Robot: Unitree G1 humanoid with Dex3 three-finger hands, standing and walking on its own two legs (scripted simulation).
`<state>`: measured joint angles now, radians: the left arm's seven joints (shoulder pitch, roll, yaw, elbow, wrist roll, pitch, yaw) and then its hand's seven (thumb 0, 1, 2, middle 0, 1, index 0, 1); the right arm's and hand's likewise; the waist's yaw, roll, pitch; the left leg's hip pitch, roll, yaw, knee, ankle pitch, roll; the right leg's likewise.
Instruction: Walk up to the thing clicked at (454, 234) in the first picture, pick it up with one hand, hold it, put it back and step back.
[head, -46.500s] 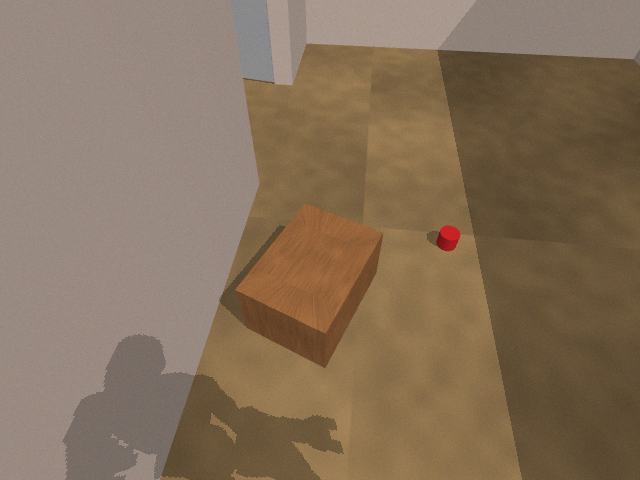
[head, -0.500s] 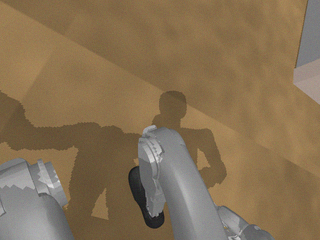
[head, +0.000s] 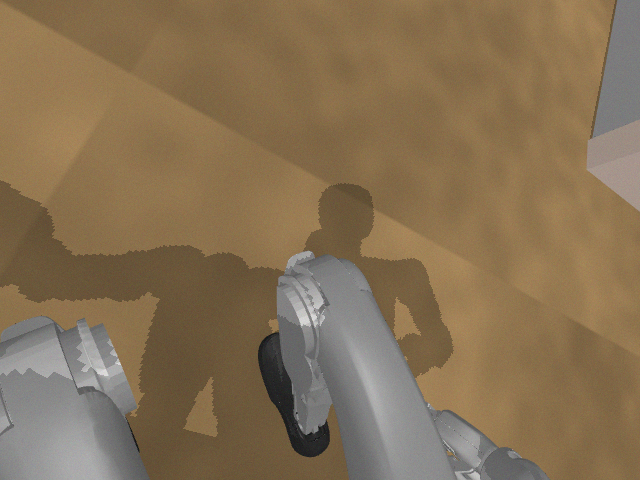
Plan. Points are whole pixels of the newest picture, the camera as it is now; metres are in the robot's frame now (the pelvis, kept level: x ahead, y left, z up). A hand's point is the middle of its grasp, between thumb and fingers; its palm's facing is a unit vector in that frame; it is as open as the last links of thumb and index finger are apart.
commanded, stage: close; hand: left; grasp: from above
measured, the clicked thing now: out of the picture +0.42 +0.33 -0.27
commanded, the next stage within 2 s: settle in 0.04 s
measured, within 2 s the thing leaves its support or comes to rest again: leaves its support in 0.48 s
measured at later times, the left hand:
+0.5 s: hand out of the picture +0.41 +0.33 -0.23, palm faces -0.38 -0.17 -0.91, open 10.9 cm
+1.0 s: hand out of the picture +0.40 +0.34 -0.14, palm faces -0.42 -0.16 -0.89, open 10.9 cm
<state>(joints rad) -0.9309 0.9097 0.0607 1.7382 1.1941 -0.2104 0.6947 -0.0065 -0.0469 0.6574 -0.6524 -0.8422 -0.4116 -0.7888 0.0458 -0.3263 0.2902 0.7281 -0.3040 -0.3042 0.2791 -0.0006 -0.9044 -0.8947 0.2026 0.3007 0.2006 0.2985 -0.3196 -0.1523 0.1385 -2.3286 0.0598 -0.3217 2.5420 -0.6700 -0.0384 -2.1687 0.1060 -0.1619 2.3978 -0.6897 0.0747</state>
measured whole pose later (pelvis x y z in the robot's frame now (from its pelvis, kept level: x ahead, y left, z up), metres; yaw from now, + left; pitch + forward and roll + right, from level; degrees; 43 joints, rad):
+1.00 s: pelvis +0.00 -0.01 +0.02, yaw +5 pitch +29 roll -8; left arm -0.84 0.69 0.05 1.33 1.13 -0.13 0.34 -0.01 -0.09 0.68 -0.72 -0.84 -0.48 -0.85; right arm 0.12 -0.31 0.09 0.74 -0.14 -0.12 0.21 0.00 -0.93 -0.90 0.20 0.30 0.20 0.30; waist -0.19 -0.01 -0.02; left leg -2.32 0.06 -0.21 2.43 -0.63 -0.04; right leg -2.20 0.07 -0.08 2.37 -0.69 0.05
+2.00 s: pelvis +0.00 +0.00 +0.22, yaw +12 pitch +28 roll -5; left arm -0.41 0.53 -0.08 0.66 0.98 0.02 0.09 -0.02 -0.10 0.68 -0.72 -0.84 -0.49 -0.83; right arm 0.15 -0.25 -0.02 0.65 0.01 0.04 0.01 0.00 -0.92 -0.90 0.21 0.30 0.20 0.30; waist -0.08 0.04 -0.20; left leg -1.71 0.06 -0.08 1.78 -0.57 -0.01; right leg -1.61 0.01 -0.03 1.75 -0.63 0.04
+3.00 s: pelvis +0.07 +0.02 +0.44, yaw +14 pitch +8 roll -1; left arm -0.28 0.37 -0.19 0.79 0.99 0.04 0.13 -0.02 -0.10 0.69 -0.71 -0.87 -0.49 -0.84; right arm 0.26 -0.25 -0.04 0.73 0.03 0.00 -0.04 0.01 -0.91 -0.90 0.20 0.30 0.20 0.30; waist -0.05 0.03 -0.08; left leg -0.59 0.05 0.03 0.78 -0.34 -0.01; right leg -0.54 -0.02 0.02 0.76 -0.37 0.04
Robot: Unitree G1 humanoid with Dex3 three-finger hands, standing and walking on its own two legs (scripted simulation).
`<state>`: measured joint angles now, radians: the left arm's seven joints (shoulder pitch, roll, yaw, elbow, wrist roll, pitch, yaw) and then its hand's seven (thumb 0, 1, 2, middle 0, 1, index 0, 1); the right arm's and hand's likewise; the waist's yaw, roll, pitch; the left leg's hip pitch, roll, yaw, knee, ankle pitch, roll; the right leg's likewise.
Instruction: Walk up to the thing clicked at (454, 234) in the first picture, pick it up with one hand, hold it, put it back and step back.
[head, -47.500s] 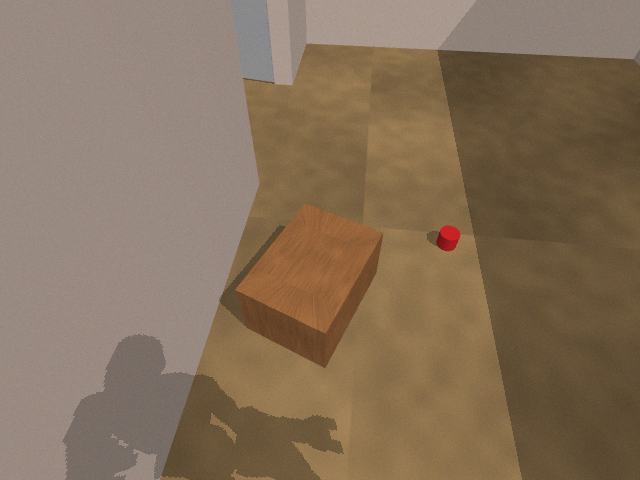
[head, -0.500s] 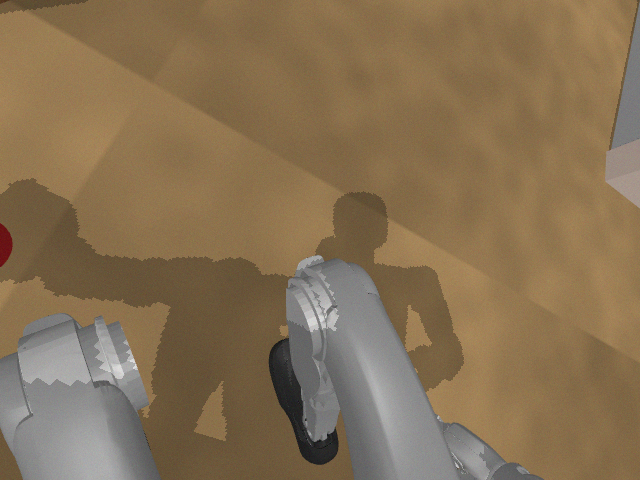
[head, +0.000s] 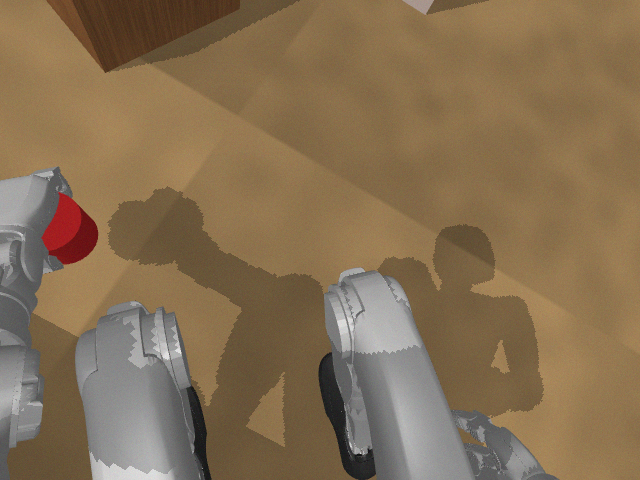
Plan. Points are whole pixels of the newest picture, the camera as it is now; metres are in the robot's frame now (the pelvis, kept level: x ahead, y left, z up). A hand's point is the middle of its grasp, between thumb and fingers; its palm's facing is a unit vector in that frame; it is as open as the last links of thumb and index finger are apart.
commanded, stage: settle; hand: left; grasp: from above
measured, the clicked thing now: (56, 229) +0.44 +0.30 -0.19
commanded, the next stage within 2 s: lift in 0.04 s
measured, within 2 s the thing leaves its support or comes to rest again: neither
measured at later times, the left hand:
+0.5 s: hand out of the picture +0.40 +0.32 -0.07, palm faces -0.45 -0.11 -0.89, open 10.9 cm
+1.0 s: hand out of the picture +0.34 +0.31 +0.11, palm faces -0.39 -0.15 -0.91, open 10.9 cm
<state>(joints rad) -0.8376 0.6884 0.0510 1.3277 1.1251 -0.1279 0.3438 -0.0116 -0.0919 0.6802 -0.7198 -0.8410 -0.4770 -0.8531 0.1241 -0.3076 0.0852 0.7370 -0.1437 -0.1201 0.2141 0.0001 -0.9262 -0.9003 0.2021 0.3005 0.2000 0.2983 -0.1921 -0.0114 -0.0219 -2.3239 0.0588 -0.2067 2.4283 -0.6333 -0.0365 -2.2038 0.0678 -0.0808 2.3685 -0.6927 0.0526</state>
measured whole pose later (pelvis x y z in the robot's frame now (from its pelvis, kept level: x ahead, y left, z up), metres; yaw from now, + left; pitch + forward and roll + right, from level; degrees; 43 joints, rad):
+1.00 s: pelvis +0.00 +0.01 +0.20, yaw +7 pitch +28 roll -5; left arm -0.41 0.53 -0.08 0.66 0.98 0.02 0.09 -0.02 -0.10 0.68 -0.72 -0.84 -0.49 -0.83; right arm 0.15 -0.25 -0.02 0.65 0.01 0.04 0.01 0.00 -0.92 -0.90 0.21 0.30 0.20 0.30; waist -0.08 0.04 -0.20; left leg -1.71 0.06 -0.08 1.78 -0.57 -0.01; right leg -1.61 0.01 -0.03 1.75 -0.63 0.04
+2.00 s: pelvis +0.07 +0.02 +0.42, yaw +9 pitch +8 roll -1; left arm -0.28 0.37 -0.19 0.79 0.99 0.04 0.13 -0.02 -0.10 0.69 -0.71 -0.87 -0.49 -0.84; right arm 0.26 -0.25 -0.04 0.73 0.03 0.00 -0.04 0.01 -0.91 -0.90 0.20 0.30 0.20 0.30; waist -0.05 0.03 -0.08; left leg -0.59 0.05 0.03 0.78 -0.34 -0.01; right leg -0.54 -0.02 0.02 0.76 -0.37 0.04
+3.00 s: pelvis +0.07 +0.01 +0.44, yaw +8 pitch +2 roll +0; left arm -0.22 0.39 -0.20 0.62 0.99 0.03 -0.02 -0.02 -0.10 0.69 -0.68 -0.90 -0.48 -0.85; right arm 0.20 -0.26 -0.03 0.67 0.06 0.05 -0.04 0.01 -0.91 -0.90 0.20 0.30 0.20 0.30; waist 0.00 0.05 -0.02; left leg -0.35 0.04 0.05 0.55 -0.23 -0.01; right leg -0.32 -0.02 0.04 0.56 -0.28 0.03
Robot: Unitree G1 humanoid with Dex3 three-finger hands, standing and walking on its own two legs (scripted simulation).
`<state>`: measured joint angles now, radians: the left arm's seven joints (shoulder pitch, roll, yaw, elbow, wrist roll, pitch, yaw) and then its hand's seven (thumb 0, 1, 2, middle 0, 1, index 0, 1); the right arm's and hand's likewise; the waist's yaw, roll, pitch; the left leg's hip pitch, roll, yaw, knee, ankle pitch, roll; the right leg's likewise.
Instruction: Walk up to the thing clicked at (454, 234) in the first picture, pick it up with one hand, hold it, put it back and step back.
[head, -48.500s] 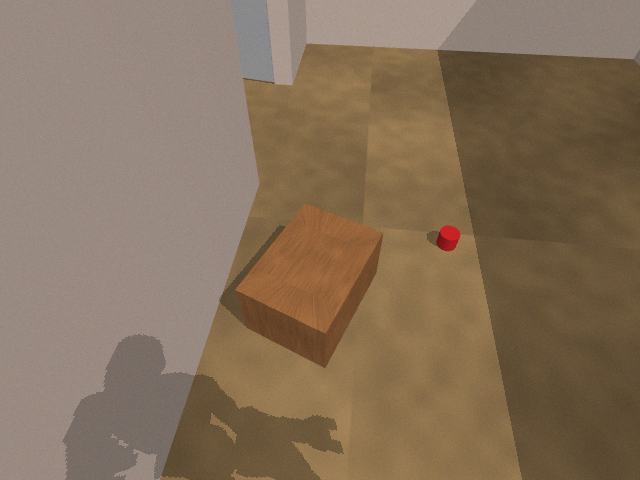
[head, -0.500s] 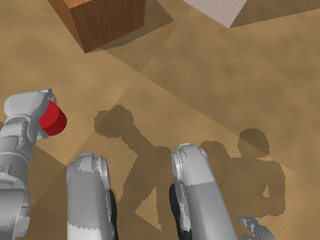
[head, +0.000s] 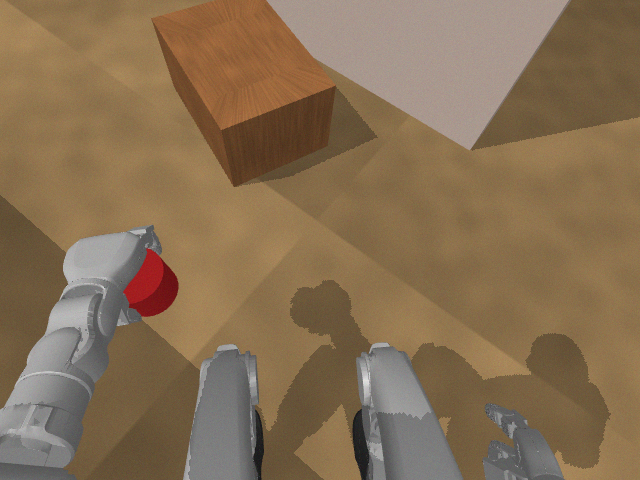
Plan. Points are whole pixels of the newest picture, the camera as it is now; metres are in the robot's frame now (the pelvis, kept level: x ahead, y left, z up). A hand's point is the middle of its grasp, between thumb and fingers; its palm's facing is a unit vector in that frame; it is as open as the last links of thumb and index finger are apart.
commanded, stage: lift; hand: left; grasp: from above
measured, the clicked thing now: (142, 282) +0.39 +0.25 -0.11
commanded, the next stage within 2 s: hold in 0.82 s
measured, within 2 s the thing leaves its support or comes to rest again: neither
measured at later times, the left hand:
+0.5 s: hand (70, 248) +0.36 +0.25 +0.08, palm faces -0.44 -0.10 -0.89, open 10.9 cm
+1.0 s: hand (45, 197) +0.37 +0.24 +0.15, palm faces -0.43 -0.10 -0.90, open 10.9 cm
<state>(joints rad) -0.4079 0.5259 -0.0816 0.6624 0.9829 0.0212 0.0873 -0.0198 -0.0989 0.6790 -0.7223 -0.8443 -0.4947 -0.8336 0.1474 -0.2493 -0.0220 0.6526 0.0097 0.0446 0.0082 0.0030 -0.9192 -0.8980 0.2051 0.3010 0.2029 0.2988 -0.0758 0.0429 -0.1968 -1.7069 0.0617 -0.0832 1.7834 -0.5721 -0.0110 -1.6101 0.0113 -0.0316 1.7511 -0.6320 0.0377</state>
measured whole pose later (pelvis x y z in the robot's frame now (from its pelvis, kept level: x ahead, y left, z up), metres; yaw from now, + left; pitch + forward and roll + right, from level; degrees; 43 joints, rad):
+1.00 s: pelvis +0.07 +0.00 +0.22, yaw +2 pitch +8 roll -1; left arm -0.28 0.37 -0.19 0.79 0.99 0.04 0.13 -0.02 -0.10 0.69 -0.71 -0.87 -0.49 -0.84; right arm 0.26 -0.25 -0.04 0.73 0.03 0.00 -0.04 0.01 -0.91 -0.90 0.20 0.30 0.20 0.30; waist -0.05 0.03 -0.08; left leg -0.59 0.05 0.03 0.78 -0.34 -0.01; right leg -0.54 -0.02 0.02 0.76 -0.37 0.04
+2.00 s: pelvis +0.07 +0.00 +0.24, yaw +1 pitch +2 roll +0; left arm -0.22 0.39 -0.20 0.62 0.99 0.03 -0.02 -0.02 -0.10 0.69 -0.68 -0.90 -0.48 -0.85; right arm 0.20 -0.26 -0.03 0.67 0.06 0.05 -0.04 0.01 -0.91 -0.90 0.20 0.30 0.20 0.30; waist 0.00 0.05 -0.02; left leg -0.35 0.04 0.05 0.55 -0.23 -0.01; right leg -0.32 -0.02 0.04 0.56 -0.28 0.03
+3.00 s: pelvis +0.09 +0.00 +0.25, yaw +1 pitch +1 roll +0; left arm -0.21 0.40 -0.21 0.59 0.99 0.02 -0.06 -0.03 -0.12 0.73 -0.68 -0.92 -0.47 -0.86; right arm 0.19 -0.25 -0.03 0.65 0.08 0.10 -0.05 0.01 -0.91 -0.90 0.20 0.30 0.20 0.30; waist 0.01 0.04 -0.01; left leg -0.27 0.03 0.05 0.47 -0.22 -0.01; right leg -0.24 -0.03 0.04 0.48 -0.26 0.03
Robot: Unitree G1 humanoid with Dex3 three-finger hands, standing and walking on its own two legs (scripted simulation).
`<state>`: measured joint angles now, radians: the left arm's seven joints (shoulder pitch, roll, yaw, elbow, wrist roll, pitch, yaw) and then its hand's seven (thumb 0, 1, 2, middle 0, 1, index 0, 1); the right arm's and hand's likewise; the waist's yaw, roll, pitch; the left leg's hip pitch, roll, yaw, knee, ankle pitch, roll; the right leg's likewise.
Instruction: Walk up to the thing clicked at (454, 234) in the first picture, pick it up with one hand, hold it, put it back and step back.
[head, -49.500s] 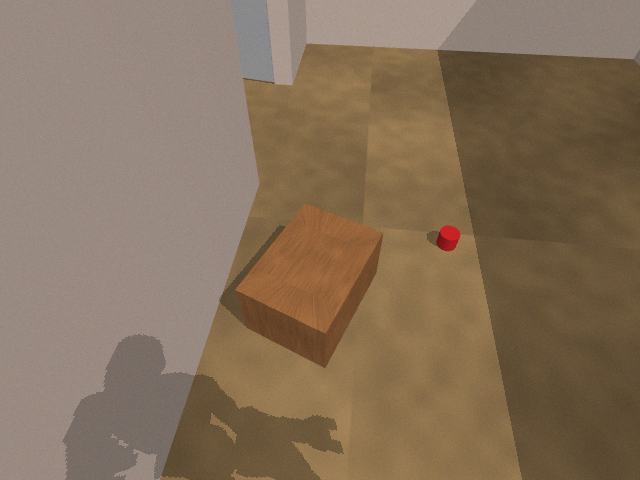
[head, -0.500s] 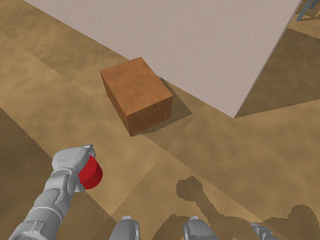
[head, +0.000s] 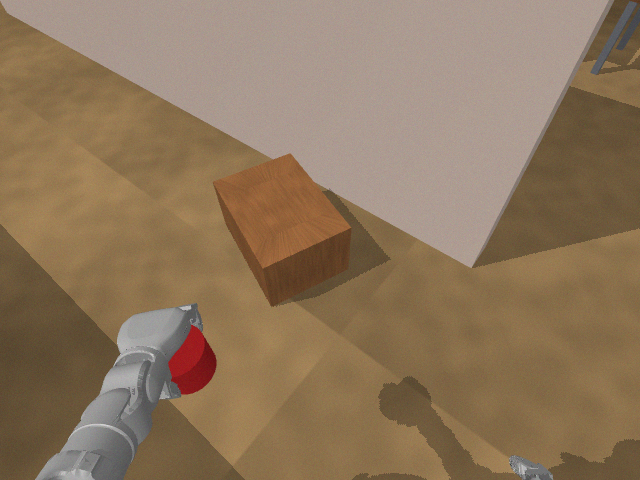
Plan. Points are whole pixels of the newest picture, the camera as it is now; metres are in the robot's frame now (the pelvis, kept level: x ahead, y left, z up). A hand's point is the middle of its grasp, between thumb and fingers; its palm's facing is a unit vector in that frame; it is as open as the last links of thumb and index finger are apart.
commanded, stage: hold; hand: left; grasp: from above
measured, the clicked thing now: (183, 359) +0.32 +0.21 -0.10
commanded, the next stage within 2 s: crouch in 1.82 s
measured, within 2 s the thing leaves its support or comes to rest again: neither
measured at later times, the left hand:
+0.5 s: hand (156, 349) +0.31 +0.22 -0.03, palm faces -0.44 -0.06 -0.90, open 10.9 cm
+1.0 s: hand (156, 357) +0.29 +0.21 -0.02, palm faces -0.44 -0.07 -0.90, open 10.9 cm
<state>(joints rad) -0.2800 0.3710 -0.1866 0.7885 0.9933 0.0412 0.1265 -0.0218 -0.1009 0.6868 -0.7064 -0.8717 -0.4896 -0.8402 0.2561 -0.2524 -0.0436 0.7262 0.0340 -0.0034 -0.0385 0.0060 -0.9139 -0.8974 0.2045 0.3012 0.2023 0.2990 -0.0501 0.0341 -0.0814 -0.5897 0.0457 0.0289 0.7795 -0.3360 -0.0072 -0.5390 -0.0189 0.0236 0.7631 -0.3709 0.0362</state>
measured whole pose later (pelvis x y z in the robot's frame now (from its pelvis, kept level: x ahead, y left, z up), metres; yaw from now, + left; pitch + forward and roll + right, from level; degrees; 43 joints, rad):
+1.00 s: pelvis +0.00 +0.00 +0.02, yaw -1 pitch +2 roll +0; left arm -0.22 0.39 -0.20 0.62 0.99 0.03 -0.02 -0.02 -0.10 0.69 -0.68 -0.90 -0.48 -0.85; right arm 0.20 -0.26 -0.03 0.67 0.06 0.05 -0.04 0.01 -0.91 -0.90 0.20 0.30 0.20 0.30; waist 0.00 0.05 -0.02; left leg -0.35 0.04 0.05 0.55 -0.23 -0.01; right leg -0.32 -0.02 0.04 0.56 -0.28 0.03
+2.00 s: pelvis +0.01 +0.00 +0.03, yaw -1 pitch +1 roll +0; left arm -0.21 0.40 -0.21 0.59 0.99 0.02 -0.06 -0.03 -0.12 0.73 -0.68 -0.92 -0.47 -0.86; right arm 0.19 -0.25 -0.03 0.65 0.08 0.10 -0.05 0.01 -0.91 -0.90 0.20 0.30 0.20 0.30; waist 0.01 0.04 -0.01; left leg -0.27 0.03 0.05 0.47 -0.22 -0.01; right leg -0.24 -0.03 0.04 0.48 -0.26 0.03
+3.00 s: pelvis -0.07 +0.00 -0.26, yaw -2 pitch +36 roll -5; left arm -0.73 0.48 -0.02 1.26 1.19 -0.10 0.40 -0.02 -0.11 0.68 -0.70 -0.88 -0.51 -0.82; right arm 0.18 -0.22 -0.03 0.77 -0.08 -0.05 0.02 0.00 -0.90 -0.89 0.21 0.30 0.21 0.30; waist -0.16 0.04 -0.20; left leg -1.92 0.04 -0.07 1.88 -0.59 0.00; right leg -1.83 0.00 -0.01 1.86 -0.66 0.05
